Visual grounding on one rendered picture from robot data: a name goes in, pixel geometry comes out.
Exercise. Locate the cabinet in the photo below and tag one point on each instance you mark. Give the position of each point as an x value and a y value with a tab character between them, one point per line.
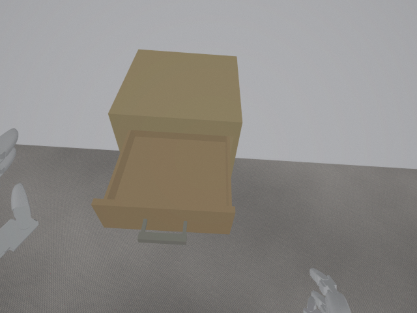
190	93

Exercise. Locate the left robot hand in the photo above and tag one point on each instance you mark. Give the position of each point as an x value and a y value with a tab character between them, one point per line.
14	232

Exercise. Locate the right robot hand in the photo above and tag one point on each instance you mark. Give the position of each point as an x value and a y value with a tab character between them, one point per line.
334	302

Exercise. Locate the handle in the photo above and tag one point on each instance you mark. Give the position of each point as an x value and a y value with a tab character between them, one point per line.
162	238

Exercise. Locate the drawer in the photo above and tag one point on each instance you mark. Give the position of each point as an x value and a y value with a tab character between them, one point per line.
168	178

